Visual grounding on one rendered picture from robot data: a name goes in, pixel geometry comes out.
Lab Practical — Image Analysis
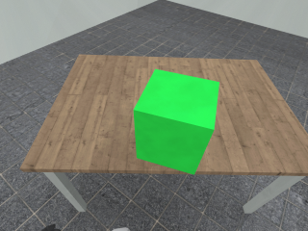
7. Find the table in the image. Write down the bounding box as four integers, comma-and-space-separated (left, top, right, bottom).
20, 54, 308, 214

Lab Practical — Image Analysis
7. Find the carton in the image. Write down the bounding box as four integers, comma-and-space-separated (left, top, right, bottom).
133, 69, 219, 175

